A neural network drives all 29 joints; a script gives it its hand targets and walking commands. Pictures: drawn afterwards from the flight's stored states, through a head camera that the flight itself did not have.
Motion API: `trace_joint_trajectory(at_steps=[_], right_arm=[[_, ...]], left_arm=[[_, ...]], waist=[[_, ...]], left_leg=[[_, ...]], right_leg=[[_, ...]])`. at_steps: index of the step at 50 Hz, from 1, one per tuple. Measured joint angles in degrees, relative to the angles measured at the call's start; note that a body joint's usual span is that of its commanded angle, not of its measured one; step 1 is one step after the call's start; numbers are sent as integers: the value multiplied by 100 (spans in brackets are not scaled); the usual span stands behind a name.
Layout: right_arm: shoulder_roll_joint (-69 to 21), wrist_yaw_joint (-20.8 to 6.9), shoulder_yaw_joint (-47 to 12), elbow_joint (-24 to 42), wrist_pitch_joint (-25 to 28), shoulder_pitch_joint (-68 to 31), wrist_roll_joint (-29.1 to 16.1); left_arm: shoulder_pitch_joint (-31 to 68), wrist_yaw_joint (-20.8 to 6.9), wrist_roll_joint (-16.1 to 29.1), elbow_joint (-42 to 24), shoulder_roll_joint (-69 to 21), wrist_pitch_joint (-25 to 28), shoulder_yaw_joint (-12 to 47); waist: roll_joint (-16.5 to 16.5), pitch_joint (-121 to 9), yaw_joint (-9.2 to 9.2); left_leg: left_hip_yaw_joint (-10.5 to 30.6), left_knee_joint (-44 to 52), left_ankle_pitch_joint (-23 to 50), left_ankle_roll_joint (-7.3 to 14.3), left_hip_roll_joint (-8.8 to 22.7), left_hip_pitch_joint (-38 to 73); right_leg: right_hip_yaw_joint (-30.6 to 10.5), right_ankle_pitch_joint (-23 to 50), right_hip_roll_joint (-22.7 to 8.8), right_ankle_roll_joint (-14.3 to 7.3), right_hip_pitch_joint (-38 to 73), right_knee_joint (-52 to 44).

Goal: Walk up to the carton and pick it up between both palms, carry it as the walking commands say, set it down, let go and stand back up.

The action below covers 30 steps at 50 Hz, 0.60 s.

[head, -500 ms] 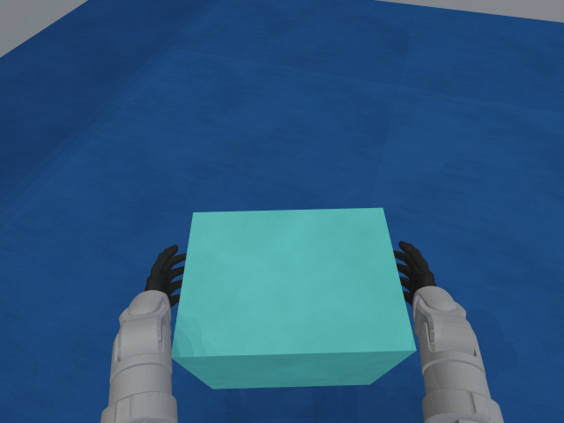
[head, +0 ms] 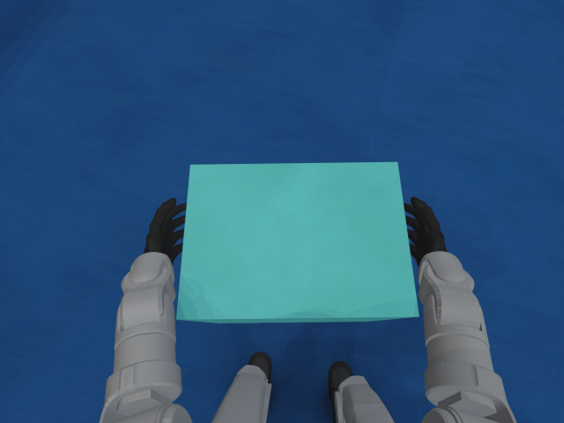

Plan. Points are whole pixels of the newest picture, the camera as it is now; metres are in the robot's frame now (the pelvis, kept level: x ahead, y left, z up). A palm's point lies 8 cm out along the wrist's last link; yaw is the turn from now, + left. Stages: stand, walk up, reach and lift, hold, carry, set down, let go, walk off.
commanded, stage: set down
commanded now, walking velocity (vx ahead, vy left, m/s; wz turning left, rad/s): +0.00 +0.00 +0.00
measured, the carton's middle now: (293, 256) +0.36 +0.04 -0.16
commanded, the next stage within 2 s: none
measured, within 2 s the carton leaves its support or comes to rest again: neither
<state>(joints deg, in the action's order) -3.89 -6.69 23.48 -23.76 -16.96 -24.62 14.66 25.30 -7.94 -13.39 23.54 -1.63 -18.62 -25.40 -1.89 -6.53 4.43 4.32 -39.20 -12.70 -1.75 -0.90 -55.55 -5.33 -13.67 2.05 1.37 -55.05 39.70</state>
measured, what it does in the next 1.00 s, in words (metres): lowers itself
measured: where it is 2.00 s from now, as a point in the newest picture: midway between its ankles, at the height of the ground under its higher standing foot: (298, 409)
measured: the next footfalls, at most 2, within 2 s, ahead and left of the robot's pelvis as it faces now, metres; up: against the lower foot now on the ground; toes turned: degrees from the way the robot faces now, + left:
none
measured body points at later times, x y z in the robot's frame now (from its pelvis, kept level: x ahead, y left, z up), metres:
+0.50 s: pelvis -0.04 -0.01 -0.08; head +0.19 +0.00 +0.31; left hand +0.37 +0.24 -0.15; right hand +0.41 -0.15 -0.17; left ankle +0.03 +0.13 -0.70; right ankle +0.03 -0.13 -0.70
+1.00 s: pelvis -0.04 +0.00 -0.15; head +0.22 +0.02 +0.21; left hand +0.40 +0.25 -0.24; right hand +0.43 -0.14 -0.25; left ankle +0.03 +0.13 -0.70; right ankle +0.03 -0.13 -0.70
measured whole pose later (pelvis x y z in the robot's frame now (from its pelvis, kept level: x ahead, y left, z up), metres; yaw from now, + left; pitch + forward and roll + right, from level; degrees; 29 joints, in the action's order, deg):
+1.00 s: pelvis -0.04 +0.00 -0.15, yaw -1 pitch +49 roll -1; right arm 2.7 -2.9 25.3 -33.3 -19.4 -47.3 9.4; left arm 47.2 -4.9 -10.0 32.6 5.1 -20.6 -27.6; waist -2.0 -15.6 3.8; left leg 5.0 -80.7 -24.7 -2.4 -3.4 -105.0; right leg -5.2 -25.9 4.7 3.2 -103.9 80.6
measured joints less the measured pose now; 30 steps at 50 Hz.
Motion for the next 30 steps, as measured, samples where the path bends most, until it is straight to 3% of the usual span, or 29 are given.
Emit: trace_joint_trajectory(at_steps=[17,30], right_arm=[[74,80,372,-375,-488,-1418,114],[202,237,248,-361,-446,-1639,-88]], left_arm=[[1288,-139,-183,358,276,-394,-567],[1610,-65,13,498,460,-318,-466]], waist=[[-8,-245,-55],[7,-663,-20]], left_leg=[[64,-1679,-359,-98,-52,-2039],[78,-2678,-724,-95,-116,-3403]], right_leg=[[37,-379,139,-7,-2062,1732],[38,-737,194,52,-3393,2684]])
